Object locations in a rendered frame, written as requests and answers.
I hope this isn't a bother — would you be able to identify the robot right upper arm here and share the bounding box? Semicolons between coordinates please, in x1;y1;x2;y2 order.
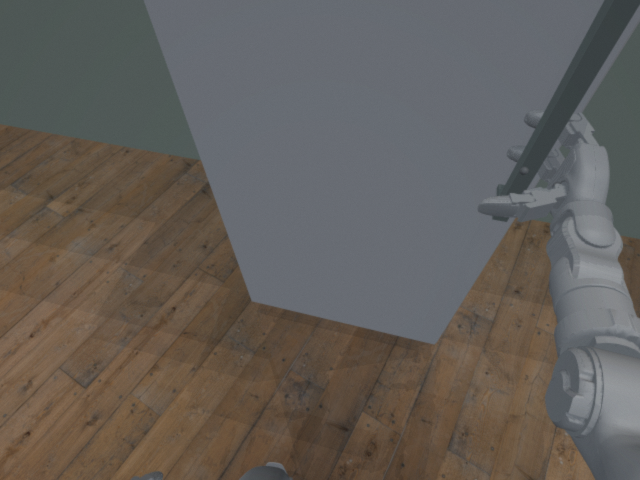
545;346;640;480

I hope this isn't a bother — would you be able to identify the robot right forearm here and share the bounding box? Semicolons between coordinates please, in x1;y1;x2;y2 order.
546;200;640;358

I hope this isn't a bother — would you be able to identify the handle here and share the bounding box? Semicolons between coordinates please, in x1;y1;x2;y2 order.
492;0;640;222

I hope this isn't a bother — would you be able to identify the left robot shin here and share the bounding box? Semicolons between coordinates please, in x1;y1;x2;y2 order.
266;462;288;475

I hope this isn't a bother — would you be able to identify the fridge door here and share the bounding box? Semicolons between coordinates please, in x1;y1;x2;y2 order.
144;0;640;345

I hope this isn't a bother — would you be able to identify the right robot hand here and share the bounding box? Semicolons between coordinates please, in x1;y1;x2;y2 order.
478;110;610;222

